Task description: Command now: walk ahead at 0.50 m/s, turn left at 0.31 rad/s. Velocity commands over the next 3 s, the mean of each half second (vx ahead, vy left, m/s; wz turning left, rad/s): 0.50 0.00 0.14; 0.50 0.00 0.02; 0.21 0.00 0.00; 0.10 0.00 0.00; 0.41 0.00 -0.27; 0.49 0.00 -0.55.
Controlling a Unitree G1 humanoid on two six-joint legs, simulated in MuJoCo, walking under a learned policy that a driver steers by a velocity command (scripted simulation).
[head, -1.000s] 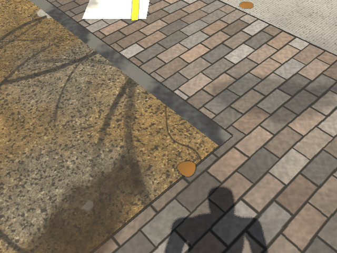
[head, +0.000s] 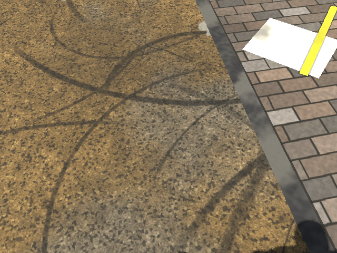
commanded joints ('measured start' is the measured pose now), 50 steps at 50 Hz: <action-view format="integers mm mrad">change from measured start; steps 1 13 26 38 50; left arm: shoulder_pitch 111 269 234 -143 125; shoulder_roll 90 148 67 41 104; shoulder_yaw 21 36 17 -4 35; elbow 5 106 85 -29 77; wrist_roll -9 -27 -5 -9 -21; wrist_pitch -24 -33 25 31 2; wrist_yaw -4 -22 -32 -40 -13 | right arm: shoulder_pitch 46 -318 -54 128 33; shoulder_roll -44 -9 -41 -71 -41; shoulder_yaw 0 49 20 9 11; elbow -55 -168 -44 85 64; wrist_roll -17 -10 5 10 10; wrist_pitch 8 1 -40 -48 -39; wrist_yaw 20 44 -1 -4 -3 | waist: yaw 25 87 59 -7 65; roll -138 -129 68 32 -62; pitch -50 1 -51 52 -52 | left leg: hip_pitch -206 -172 220 322 -285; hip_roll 88 133 305 281 134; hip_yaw -27 141 -123 36 29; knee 5 -518 -968 -1018 74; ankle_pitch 42 269 356 537 50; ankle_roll -18 -49 114 121 18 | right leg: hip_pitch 205 238 -199 -286 332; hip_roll -258 -232 -115 -105 -332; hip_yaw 320 97 55 -17 416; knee -295 -348 568 160 -293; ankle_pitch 89 252 -127 148 -65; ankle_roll -142 -133 -6 16 -204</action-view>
